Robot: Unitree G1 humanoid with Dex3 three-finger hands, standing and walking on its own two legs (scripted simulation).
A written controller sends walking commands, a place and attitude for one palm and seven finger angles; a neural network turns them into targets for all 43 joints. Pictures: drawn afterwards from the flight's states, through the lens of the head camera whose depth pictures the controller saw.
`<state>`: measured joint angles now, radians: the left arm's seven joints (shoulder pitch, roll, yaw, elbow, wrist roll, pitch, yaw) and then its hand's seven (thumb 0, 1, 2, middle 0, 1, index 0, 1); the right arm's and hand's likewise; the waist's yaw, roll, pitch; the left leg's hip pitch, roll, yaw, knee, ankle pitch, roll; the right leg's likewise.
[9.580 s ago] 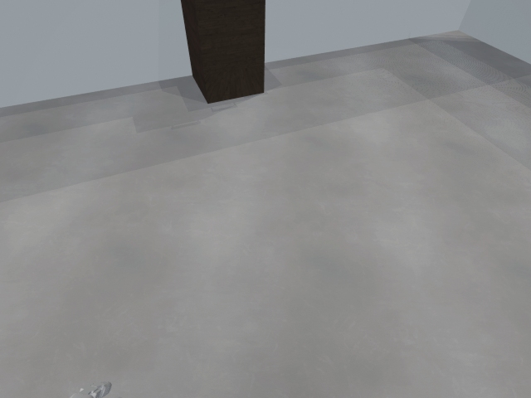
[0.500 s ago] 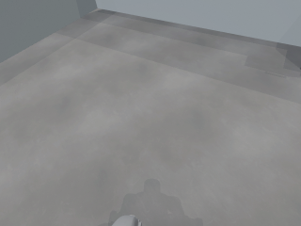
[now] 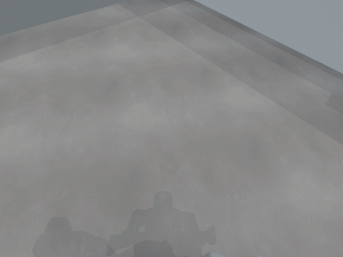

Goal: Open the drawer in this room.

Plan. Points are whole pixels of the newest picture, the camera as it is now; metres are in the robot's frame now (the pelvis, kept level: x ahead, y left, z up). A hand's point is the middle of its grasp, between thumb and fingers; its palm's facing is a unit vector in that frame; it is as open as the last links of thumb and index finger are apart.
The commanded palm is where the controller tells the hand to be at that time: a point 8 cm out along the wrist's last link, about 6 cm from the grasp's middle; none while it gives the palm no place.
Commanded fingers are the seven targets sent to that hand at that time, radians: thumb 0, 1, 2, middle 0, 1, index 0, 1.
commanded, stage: turn or walk to find it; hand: left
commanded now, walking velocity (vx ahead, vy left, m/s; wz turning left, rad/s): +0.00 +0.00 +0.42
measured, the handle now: out of the picture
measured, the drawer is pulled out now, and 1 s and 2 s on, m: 0.00 0.00 0.00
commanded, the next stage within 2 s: none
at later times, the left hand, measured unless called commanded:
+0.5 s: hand out of the picture +0.05 +0.15 -0.15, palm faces +0.20 -0.94 -0.28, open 7.4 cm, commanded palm none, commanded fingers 0.00 0.90 0.90 -0.20 -0.30 -0.20 -0.30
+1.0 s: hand out of the picture -0.09 +0.22 -0.18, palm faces +0.46 -0.86 -0.22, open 7.4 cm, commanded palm none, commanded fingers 0.00 0.90 0.90 -0.20 -0.30 -0.20 -0.30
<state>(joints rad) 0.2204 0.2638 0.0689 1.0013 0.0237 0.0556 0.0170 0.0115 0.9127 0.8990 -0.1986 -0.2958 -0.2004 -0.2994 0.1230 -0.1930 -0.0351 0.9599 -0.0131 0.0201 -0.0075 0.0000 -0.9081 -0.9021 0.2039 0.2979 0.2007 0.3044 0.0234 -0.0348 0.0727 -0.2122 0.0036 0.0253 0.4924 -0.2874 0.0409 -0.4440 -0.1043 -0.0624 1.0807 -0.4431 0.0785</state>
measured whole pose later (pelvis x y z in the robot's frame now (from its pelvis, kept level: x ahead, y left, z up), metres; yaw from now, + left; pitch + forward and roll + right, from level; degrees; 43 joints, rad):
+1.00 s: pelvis -0.03 +0.01 +0.00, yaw +25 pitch +0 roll -3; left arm 0.22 0.26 0.07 1.01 0.02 0.06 0.02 0.01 0.91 0.90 -0.20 -0.30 -0.20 -0.30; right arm 0.13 -0.20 -0.03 0.95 -0.01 0.02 -0.01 0.00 -0.91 -0.90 0.20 0.30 0.20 0.30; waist 0.03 -0.03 0.07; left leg -0.22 -0.01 0.04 0.49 -0.27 0.08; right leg -0.45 -0.10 -0.06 1.11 -0.42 0.08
